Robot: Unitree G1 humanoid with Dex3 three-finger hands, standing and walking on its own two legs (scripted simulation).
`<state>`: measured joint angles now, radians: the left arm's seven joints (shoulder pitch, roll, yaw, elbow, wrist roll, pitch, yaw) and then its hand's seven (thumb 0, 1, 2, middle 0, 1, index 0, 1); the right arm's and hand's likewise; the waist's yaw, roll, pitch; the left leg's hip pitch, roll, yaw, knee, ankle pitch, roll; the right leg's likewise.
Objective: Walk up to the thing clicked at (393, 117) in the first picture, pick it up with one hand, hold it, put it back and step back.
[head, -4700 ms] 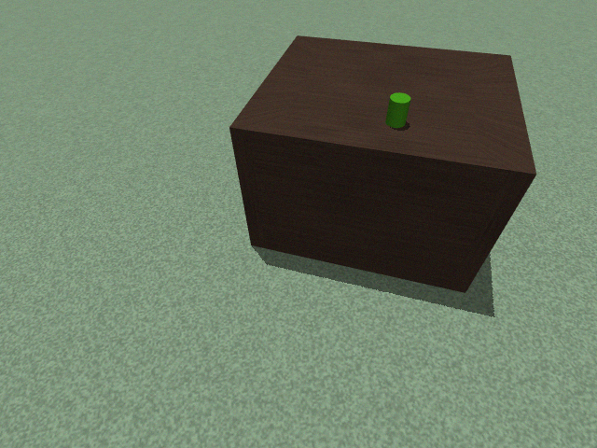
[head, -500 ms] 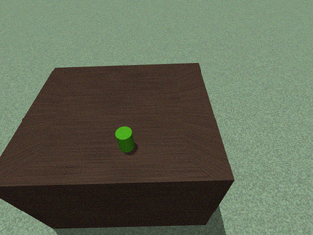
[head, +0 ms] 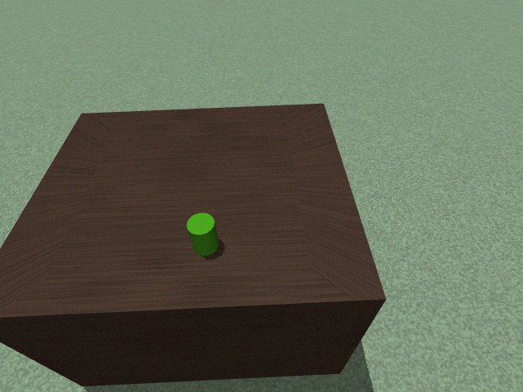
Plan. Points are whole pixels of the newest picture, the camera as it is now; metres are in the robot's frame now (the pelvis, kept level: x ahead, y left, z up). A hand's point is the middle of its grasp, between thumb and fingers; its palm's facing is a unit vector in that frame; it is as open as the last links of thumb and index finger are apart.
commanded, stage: stand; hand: left
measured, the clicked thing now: (203, 234) +0.50 +0.16 -0.14
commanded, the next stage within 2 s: rise first in 1.98 s
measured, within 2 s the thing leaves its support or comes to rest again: neither
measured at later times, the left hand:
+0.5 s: hand out of the picture +0.07 +0.25 -0.16, palm faces -0.02 -0.94 -0.34, open 7.4 cm
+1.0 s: hand out of the picture +0.08 +0.25 -0.16, palm faces -0.03 -0.94 -0.34, open 7.4 cm
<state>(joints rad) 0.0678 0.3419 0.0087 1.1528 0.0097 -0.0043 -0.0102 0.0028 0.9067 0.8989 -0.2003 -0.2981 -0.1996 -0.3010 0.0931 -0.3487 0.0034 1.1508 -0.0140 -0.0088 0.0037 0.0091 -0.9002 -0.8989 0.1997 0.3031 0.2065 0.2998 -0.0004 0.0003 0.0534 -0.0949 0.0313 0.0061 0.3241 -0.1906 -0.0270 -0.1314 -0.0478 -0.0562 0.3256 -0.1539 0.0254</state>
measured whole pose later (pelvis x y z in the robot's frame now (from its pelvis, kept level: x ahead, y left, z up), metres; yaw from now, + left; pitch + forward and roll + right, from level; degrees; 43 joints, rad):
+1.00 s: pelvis +0.01 -0.01 +0.00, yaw +0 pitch -2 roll +0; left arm 0.11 0.35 0.00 1.13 0.01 -0.01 -0.01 0.00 0.91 0.90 -0.20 -0.30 -0.20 -0.30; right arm 0.12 -0.36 0.01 1.14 -0.01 -0.01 0.00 0.01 -0.90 -0.90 0.20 0.30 0.21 0.30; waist 0.01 0.00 0.05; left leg -0.08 0.04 0.01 0.32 -0.20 -0.03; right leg -0.13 -0.04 -0.05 0.33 -0.16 0.02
